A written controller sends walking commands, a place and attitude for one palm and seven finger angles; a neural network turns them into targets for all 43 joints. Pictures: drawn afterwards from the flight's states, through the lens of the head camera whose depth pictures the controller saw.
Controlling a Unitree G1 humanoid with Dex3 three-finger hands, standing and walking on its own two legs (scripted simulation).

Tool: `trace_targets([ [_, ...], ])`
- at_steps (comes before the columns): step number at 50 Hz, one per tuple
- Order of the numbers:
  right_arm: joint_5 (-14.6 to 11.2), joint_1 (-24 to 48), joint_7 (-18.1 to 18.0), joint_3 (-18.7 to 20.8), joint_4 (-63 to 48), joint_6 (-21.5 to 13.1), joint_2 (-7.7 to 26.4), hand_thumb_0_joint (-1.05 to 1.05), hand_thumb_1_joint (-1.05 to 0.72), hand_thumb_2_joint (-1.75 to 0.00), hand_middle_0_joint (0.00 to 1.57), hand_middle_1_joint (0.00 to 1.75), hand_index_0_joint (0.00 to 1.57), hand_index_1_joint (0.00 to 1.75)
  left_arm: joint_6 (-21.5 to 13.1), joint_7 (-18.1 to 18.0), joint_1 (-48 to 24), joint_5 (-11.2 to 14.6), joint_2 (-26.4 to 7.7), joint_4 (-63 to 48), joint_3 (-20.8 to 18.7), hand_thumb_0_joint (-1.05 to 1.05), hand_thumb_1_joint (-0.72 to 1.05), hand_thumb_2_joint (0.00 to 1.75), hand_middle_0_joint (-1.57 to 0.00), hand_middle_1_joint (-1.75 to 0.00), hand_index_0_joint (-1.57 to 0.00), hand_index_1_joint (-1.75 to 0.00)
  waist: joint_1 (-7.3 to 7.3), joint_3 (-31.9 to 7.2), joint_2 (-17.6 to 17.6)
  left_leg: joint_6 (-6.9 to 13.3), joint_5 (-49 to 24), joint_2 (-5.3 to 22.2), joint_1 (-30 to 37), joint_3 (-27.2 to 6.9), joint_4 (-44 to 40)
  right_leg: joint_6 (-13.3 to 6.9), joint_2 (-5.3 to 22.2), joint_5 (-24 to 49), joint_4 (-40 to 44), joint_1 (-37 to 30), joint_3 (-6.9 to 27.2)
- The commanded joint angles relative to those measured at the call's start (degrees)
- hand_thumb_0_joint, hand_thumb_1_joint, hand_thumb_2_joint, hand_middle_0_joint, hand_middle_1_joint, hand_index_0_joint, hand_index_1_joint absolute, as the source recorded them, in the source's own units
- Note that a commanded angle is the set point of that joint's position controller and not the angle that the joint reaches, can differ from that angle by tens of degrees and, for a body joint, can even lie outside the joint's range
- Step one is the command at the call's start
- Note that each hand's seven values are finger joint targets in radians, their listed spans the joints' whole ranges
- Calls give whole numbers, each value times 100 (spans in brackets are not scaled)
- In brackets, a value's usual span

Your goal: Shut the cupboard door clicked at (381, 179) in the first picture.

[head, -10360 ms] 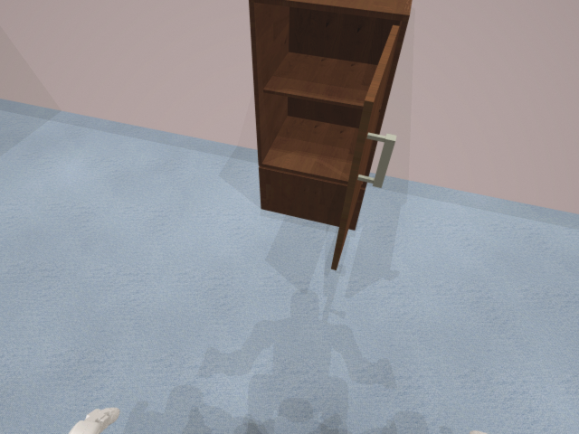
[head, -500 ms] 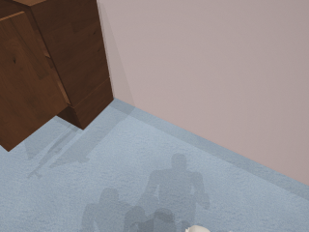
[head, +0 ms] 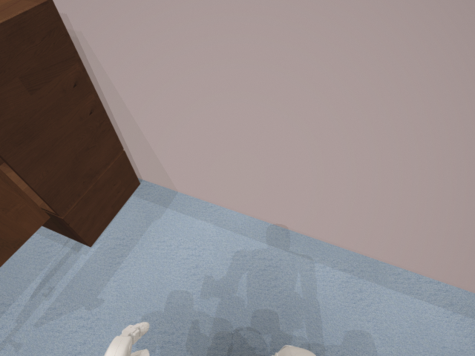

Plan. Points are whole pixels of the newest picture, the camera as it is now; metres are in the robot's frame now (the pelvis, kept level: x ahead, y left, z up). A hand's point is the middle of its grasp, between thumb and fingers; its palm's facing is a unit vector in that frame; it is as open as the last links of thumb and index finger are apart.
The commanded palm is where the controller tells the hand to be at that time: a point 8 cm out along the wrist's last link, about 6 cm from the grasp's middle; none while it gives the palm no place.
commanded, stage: walk to a spot facing it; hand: left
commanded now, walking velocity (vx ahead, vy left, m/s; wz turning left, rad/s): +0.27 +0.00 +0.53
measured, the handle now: out of the picture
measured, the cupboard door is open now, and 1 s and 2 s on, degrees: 87 87 87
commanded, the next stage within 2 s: turn to face it in 0.18 s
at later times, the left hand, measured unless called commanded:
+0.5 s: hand out of the picture +0.07 +0.21 -0.19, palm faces +0.33 -0.93 -0.16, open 7.4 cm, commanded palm none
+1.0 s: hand (99, 320) +0.21 +0.28 -0.13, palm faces +0.48 -0.83 -0.27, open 7.4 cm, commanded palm none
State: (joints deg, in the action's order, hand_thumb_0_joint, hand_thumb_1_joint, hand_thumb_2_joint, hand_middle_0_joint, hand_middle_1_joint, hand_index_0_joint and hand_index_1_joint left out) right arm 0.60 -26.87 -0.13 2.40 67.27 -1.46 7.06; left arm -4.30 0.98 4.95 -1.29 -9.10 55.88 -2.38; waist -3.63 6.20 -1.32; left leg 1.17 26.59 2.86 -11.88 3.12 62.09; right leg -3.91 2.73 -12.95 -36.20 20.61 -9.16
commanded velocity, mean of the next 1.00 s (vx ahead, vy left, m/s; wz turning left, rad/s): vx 0.03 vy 0.00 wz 0.59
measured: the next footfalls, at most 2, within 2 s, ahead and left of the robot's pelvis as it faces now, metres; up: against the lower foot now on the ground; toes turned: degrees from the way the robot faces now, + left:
left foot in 0.44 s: +0.24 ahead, +0.15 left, +0.00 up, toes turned +22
right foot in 1.06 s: +0.27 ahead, -0.08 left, +0.00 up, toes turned +33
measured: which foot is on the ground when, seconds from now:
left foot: up 0.00-0.42, down 0.44-1.00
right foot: down 0.00-0.44, up 0.46-1.00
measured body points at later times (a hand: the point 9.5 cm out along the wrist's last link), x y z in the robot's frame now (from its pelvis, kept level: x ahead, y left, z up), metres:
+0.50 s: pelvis +0.15 +0.05 -0.01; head +0.18 +0.09 +0.44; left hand +0.05 +0.26 -0.17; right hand +0.35 -0.15 -0.13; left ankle +0.21 +0.14 -0.72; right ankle +0.08 -0.10 -0.68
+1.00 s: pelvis +0.18 +0.03 +0.01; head +0.21 +0.04 +0.46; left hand +0.18 +0.32 -0.11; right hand +0.32 -0.18 -0.14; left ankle +0.21 +0.14 -0.72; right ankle +0.24 -0.11 -0.70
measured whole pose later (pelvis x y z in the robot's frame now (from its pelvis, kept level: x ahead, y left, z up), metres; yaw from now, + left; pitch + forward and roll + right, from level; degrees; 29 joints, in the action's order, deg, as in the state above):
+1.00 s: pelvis +0.18 +0.03 +0.01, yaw +30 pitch +1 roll -1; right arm 1.6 -14.4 0.7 4.7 54.3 2.8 12.1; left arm 2.4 -1.3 5.1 -0.6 -12.8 49.2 -3.6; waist -3.9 3.2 -2.1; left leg 3.2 6.2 -5.8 -21.3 -6.2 27.1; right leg 4.5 1.1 -24.7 -43.9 20.3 0.9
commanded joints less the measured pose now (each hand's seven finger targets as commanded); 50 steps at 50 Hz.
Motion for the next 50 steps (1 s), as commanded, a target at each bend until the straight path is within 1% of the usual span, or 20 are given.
trace_targets([
  [1,36,440,-19,126,-616,-74,367,0,-90,-90,20,30,20,30,19,-149,1026,58,-750,189,-152,0,90,90,-20,-30,-20,-30,444,-237,410,-6,-938,503,-1892,-497,1282,-284,1884,24,2455,-751,1764],
  [2,48,210,-3,129,-539,-7,266,0,-90,-90,20,30,20,30,-2,-161,910,35,-627,194,-112,0,90,90,-20,-30,-20,-30,270,-213,473,-52,-1107,507,-1731,-475,1121,-157,1720,36,2538,-505,1293],
  [4,76,64,29,134,-477,99,213,0,-90,-90,20,30,20,30,-40,-162,1000,18,-482,258,-65,0,90,90,-20,-30,-20,-30,152,-208,695,-158,-1390,469,-1734,-329,812,-15,1496,351,2609,-340,674],
  [8,81,627,120,181,-818,175,321,0,-90,-90,20,30,20,30,-96,-192,1111,7,-510,226,-101,0,90,90,-20,-30,-20,-30,142,-83,806,-321,-1759,572,-2272,-195,282,-114,1542,900,2691,-621,211],
  [13,55,1740,228,101,-1277,184,383,0,-90,-90,20,30,20,30,-27,-227,1473,2,-740,299,-107,0,90,90,-20,-30,-20,-30,408,31,787,-360,-1647,479,-2292,227,-1186,-111,1596,2554,2162,-1303,-294],
  [17,63,2140,248,60,-1488,170,485,0,-90,-90,20,30,20,30,81,-255,1726,-22,-950,338,-140,0,90,90,-20,-30,-20,-30,554,-141,862,-217,-1387,284,-1881,431,-1987,-37,1785,3324,1587,-1830,-366],
  [19,78,1918,215,91,-1526,145,682,0,-90,-90,20,30,20,30,122,-265,1618,-14,-1155,210,-218,0,90,90,-20,-30,-20,-30,417,-492,840,-117,-1231,74,-1237,532,-2430,2,1900,4057,812,-1995,-422],
  [20,98,1521,189,149,-1466,132,846,0,-90,-90,20,30,20,30,142,-259,1555,6,-1225,168,-245,0,90,90,-20,-30,-20,-30,186,-806,708,-73,-1510,-121,-572,571,-2881,134,1805,4114,33,-1908,-572],
  [21,132,923,152,245,-1363,98,1182,0,-90,-90,20,30,20,30,167,-239,1472,58,-1217,75,-263,0,90,90,-20,-30,-20,-30,-124,-1299,171,41,-2833,39,671,325,-3398,376,1581,3333,-1179,-1266,-694],
  [22,128,473,99,400,-1361,48,1928,0,-90,-90,20,30,20,30,205,-185,1540,165,-933,-146,-232,0,90,90,-20,-30,-20,-30,-217,-1857,-1680,717,-5684,1649,2025,-1718,-3444,865,583,-790,-2796,424,-672],
  [23,-15,271,38,421,-1283,86,2205,0,-90,-90,20,30,20,30,261,-214,1319,141,-877,-368,-163,0,90,90,-20,-30,-20,-30,-283,-2269,-1745,1332,-7172,2328,2196,-2483,-3596,869,270,-2693,-3652,936,193],
  [24,-39,502,13,399,-1302,127,2066,0,-90,-90,20,30,20,30,338,-256,1121,113,-928,-435,-202,0,90,90,-20,-30,-20,-30,-152,-2004,-892,1392,-6067,2292,1840,-2078,-3719,793,460,-2403,-3807,1053,579],
  [25,-13,887,-29,377,-1457,97,1881,0,-90,-90,20,30,20,30,371,-266,940,102,-816,-415,-202,0,90,90,-20,-30,-20,-30,-102,-1737,-820,1216,-5212,1997,1406,-2090,-3926,859,526,-1994,-3798,1269,639],
  [27,8,1601,-56,281,-1674,97,1546,0,-90,-90,20,30,20,30,437,-207,949,48,-822,-288,-273,0,90,90,-20,-30,-20,-30,212,-1165,-365,873,-4017,1459,439,-1588,-4185,897,597,-1271,-3591,1023,771],
  [29,24,1817,-44,266,-1757,94,1484,0,-90,-90,20,30,20,30,523,-194,1192,24,-750,-245,-300,0,90,90,-20,-30,-20,-30,375,-1000,-407,683,-3257,1092,-84,-1322,-4413,925,526,-847,-3360,764,779],
  [33,21,1809,-20,305,-1785,120,1488,0,-90,-90,20,30,20,30,617,-208,1117,-4,-848,-363,-351,0,90,90,-20,-30,-20,-30,425,-939,-448,611,-1988,907,-267,-1607,-4765,999,460,-478,-3010,832,893],
  [39,58,1418,-7,405,-1735,186,1532,0,-90,-90,20,30,20,30,617,-253,420,14,-942,-765,-341,0,90,90,-20,-30,-20,-30,216,-882,-395,879,-1791,963,105,-2339,-4674,1027,330,-787,-2248,1064,1022],
  [42,66,1206,-14,434,-1684,210,1549,0,-90,-90,20,30,20,30,591,-262,112,36,-936,-946,-304,0,90,90,-20,-30,-20,-30,102,-949,-522,981,-2251,953,297,-2671,-4501,983,195,-1085,-1785,984,1064],
  [47,76,1181,-15,487,-1689,280,1610,0,-90,-90,20,30,20,30,570,-287,158,89,-896,-1064,-251,0,90,90,-20,-30,-20,-30,125,-1128,-724,976,-2813,804,174,-3026,-4272,841,-114,-1339,-889,279,1065],
  [50,56,1436,7,500,-1785,330,1593,0,-90,-90,20,30,20,30,543,-313,658,142,-948,-966,-269,0,90,90,-20,-30,-20,-30,355,-1302,-747,682,-2678,467,-337,-2955,-4084,723,-263,-777,486,-843,967],
])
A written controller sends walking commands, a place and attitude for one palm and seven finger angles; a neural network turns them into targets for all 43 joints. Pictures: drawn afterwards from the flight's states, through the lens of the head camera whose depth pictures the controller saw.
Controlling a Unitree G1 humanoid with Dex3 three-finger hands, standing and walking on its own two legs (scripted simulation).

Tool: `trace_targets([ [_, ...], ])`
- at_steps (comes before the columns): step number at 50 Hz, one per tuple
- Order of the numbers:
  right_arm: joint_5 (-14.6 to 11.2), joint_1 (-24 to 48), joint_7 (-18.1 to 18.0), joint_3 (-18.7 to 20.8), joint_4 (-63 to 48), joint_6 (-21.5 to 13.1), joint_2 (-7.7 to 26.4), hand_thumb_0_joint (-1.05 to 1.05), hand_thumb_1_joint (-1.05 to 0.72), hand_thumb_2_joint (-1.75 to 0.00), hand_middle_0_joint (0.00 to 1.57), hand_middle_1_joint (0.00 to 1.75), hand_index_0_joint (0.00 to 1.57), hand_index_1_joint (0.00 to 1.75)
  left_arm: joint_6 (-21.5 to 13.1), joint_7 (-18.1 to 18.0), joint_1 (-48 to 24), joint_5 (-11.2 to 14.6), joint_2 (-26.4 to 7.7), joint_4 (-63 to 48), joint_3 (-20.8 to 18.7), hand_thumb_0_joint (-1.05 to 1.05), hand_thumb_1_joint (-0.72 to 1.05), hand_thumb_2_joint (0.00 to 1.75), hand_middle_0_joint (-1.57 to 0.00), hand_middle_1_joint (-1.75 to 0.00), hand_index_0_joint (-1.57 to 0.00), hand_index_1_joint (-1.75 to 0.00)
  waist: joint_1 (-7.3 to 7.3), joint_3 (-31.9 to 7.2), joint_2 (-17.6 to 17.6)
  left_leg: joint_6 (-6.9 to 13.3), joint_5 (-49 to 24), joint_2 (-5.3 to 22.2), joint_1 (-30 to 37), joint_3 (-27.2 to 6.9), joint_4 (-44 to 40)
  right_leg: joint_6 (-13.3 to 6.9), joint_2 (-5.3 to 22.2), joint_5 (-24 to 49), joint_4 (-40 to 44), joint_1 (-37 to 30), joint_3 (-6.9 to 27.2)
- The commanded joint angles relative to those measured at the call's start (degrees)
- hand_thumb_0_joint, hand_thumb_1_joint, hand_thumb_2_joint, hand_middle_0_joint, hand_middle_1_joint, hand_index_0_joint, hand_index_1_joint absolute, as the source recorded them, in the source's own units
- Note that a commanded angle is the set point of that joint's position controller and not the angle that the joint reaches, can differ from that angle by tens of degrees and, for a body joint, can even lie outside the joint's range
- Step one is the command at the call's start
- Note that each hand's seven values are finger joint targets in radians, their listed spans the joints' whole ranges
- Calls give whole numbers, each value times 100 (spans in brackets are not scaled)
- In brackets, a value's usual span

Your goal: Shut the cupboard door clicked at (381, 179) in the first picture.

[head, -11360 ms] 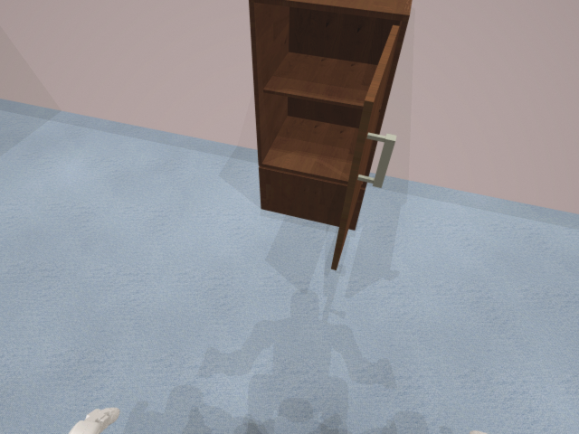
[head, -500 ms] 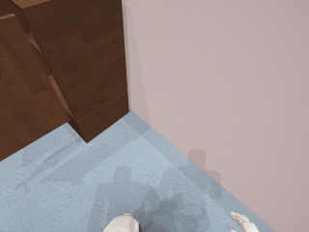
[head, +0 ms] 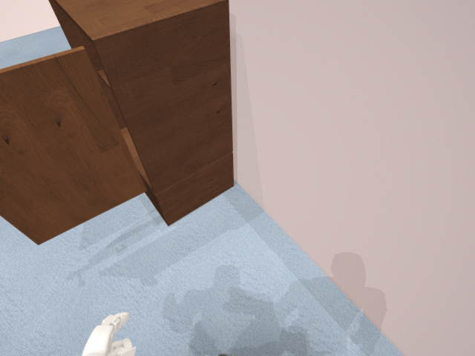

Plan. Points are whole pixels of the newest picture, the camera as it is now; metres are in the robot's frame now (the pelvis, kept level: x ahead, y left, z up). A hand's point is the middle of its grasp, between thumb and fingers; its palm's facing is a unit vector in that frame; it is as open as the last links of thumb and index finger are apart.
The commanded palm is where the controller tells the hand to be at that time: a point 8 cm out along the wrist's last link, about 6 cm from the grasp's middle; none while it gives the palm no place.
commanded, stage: turn to face it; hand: left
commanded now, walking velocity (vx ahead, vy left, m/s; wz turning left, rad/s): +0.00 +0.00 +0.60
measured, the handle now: out of the picture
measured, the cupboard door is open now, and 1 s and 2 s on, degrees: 87 87 87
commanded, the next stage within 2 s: take the last steps up to it in 0.92 s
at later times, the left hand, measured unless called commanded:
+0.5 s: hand out of the picture -0.07 +0.20 -0.17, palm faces +0.36 -0.89 -0.27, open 7.4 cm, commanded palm none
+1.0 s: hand out of the picture -0.06 +0.21 -0.15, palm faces +0.49 -0.83 -0.28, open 7.4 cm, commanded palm none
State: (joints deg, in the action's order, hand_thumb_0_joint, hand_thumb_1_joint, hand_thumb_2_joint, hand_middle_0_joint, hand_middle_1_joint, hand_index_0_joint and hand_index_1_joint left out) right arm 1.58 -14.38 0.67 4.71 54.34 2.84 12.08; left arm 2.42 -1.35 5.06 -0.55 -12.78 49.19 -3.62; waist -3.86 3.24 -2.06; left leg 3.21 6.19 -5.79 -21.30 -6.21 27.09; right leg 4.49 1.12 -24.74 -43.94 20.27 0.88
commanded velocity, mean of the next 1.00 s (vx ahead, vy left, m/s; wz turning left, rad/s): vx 0.00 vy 0.00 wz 0.42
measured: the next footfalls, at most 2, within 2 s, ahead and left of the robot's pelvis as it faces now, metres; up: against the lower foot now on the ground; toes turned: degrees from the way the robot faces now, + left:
right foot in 0.06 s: +0.03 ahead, -0.14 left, +0.00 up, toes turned +2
left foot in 0.52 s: -0.06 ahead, +0.12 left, +0.00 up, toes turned +25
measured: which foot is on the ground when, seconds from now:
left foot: down 0.00-0.06, up 0.08-0.50, down 0.52-1.00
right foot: up 0.00-0.04, down 0.06-0.52, up 0.54-0.98, down 1.00-1.00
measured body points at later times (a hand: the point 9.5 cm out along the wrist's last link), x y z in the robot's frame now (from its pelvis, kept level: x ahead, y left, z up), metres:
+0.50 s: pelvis -0.04 -0.01 +0.00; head +0.01 +0.01 +0.44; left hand -0.09 +0.25 -0.15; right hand +0.16 -0.23 -0.14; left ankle -0.09 +0.11 -0.72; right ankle -0.01 -0.14 -0.73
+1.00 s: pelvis -0.06 -0.01 +0.00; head -0.03 -0.02 +0.45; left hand -0.09 +0.26 -0.13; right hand +0.11 -0.19 -0.16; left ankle -0.10 +0.10 -0.73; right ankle +0.00 -0.11 -0.74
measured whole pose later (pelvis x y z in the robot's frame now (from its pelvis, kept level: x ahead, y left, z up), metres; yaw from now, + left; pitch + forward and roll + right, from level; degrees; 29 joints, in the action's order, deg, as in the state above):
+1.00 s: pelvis -0.06 -0.01 +0.00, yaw +29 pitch -1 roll +1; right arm 1.1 -12.0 0.3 2.7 55.1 2.8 11.4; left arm 1.3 -1.0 9.0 -0.5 -11.9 52.3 -2.1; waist -1.0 4.0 -1.5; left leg 0.5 14.3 -3.3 -14.9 -3.7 30.7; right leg 2.9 2.0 -16.2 -32.3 13.8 -2.9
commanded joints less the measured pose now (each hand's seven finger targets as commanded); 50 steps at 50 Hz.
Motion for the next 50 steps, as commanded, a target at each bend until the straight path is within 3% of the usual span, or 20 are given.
trace_targets([
  [1,-78,286,-53,264,-537,-81,999,0,-90,-90,20,30,20,30,-149,-97,909,64,-681,-246,-178,0,90,90,-20,-30,-20,-30,527,-1038,-418,208,-75,1105,43,-1857,-409,-193,-3,916,2129,-1605,-42],
  [2,-142,305,-17,245,-581,-70,719,0,-90,-90,20,30,20,30,-192,-125,1069,-4,-1065,-238,-245,0,90,90,-20,-30,-20,-30,621,-1063,615,-169,1019,618,-936,-1262,462,-506,949,584,2956,-2424,837],
  [3,-138,303,-36,221,-714,-91,500,0,-90,-90,20,30,20,30,-202,-137,910,-92,-1474,-346,-292,0,90,90,-20,-30,-20,-30,639,-720,1941,-618,2375,-180,-1844,50,1993,-1179,2548,510,3320,-2249,2330],
  [4,-41,334,-28,289,-674,-77,862,0,-90,-90,20,30,20,30,-176,-152,529,-45,-1413,-469,-219,0,90,90,-20,-30,-20,-30,483,-460,1231,-539,2462,120,-1453,-73,3144,-1395,2757,934,3242,-1075,1973],
  [7,-21,-149,57,292,-348,100,693,0,-90,-90,20,30,20,30,-228,-128,-262,2,-855,-609,-90,0,90,90,-20,-30,-20,-30,-40,10,906,-643,1559,410,-1142,98,4305,-1045,1775,1423,3059,-345,660],
  [9,-23,-114,87,235,-329,92,645,0,-90,-90,20,30,20,30,-300,-99,58,-9,-702,-474,-60,0,90,90,-20,-30,-20,-30,73,112,1061,-724,1280,507,-1289,307,4494,-991,1581,2245,2780,-682,83],
  [19,-83,998,95,31,-673,43,541,0,-90,-90,20,30,20,30,-226,-45,1201,-111,-1198,-35,-202,0,90,90,-20,-30,-20,-30,712,-267,1500,-776,2058,650,-563,996,2187,-1170,1961,3757,2114,-1679,-402],
  [22,-113,865,66,-6,-663,-37,550,0,-90,-90,20,30,20,30,-193,-36,1171,-121,-1285,35,-252,0,90,90,-20,-30,-20,-30,671,-522,1759,-657,1969,563,59,1183,1172,-1048,2004,4238,1678,-1794,-541],
  [24,-93,467,52,22,-573,-104,738,0,-90,-90,20,30,20,30,-163,-12,1063,-50,-1276,29,-259,0,90,90,-20,-30,-20,-30,413,-787,1397,-553,770,522,1068,1181,-185,-632,1795,3916,959,-1433,-922],
  [25,-66,121,33,120,-495,-169,1143,0,-90,-90,20,30,20,30,-145,8,1021,9,-1114,-47,-222,0,90,90,-20,-30,-20,-30,167,-1129,523,-342,-364,1091,2242,586,-622,-326,1550,2964,0,-550,-1140],
  [26,-51,-192,-12,301,-475,-206,1837,0,-90,-90,20,30,20,30,-133,60,799,36,-671,-321,-105,0,90,90,-20,-30,-20,-30,-80,-1168,-1457,396,-2811,2726,3052,-1499,-626,103,730,-790,-1196,1319,-1143],
  [27,-108,-537,-41,299,-337,-139,1969,0,-90,-90,20,30,20,30,-65,7,437,-27,-693,-428,-36,0,90,90,-20,-30,-20,-30,-198,-1226,-1154,829,-3927,3041,2829,-1383,-391,52,690,-1375,-1712,1362,-535],
  [28,-69,-373,-67,225,-318,-142,1760,0,-90,-90,20,30,20,30,-36,-14,415,-40,-731,-396,-60,0,90,90,-20,-30,-20,-30,-97,-1041,-918,914,-3541,2881,2498,-983,-400,14,757,-1177,-1963,1299,-378],
  [31,-49,577,-167,68,-533,-168,1277,0,-90,-90,20,30,20,30,-26,31,508,-11,-763,-61,-100,0,90,90,-20,-30,-20,-30,245,-406,-1086,641,-2998,2071,1718,-448,-525,53,657,-215,-2169,1181,-186],
  [33,-62,627,-167,30,-565,-204,1181,0,-90,-90,20,30,20,30,-38,59,694,-14,-730,60,-95,0,90,90,-20,-30,-20,-30,335,-420,-770,554,-2861,1904,1681,-302,-568,101,564,47,-2080,1026,-268],
  [42,-29,310,-150,44,-410,-172,1120,0,-90,-90,20,30,20,30,-36,10,381,0,-544,-44,-13,0,90,90,-20,-30,-20,-30,227,-335,-582,733,-1718,1927,1381,-947,-761,57,281,-58,-543,378,-255],
  [47,-52,423,-142,50,-355,-156,1035,0,-90,-90,20,30,20,30,-154,-29,824,40,-490,104,-11,0,90,90,-20,-30,-20,-30,458,-498,-541,529,-1589,1679,869,-1114,-375,-68,61,779,1135,-832,-352],
  [48,-83,463,-135,36,-346,-164,968,0,-90,-90,20,30,20,30,-207,-43,1036,39,-528,168,-21,0,90,90,-20,-30,-20,-30,586,-632,-433,320,-1161,1495,635,-984,-104,-81,170,1364,1976,-1368,-319],
  [49,-135,360,-107,11,-321,-182,693,0,-90,-90,20,30,20,30,-283,-73,1156,-14,-797,219,-62,0,90,90,-20,-30,-20,-30,599,-757,300,-34,-236,1097,118,-607,491,-227,786,1833,2518,-2028,257],
  [50,-163,334,-89,-59,-439,-187,337,0,-90,-90,20,30,20,30,-333,-106,1243,-86,-1272,230,-151,0,90,90,-20,-30,-20,-30,617,-648,1746,-438,1898,254,-802,272,1556,-818,2121,2760,2686,-2276,1632],
])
